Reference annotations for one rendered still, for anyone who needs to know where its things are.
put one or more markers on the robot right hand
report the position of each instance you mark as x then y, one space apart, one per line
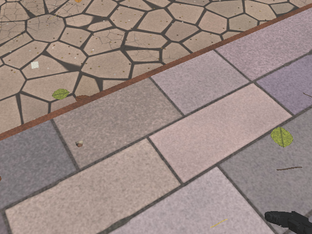
296 222

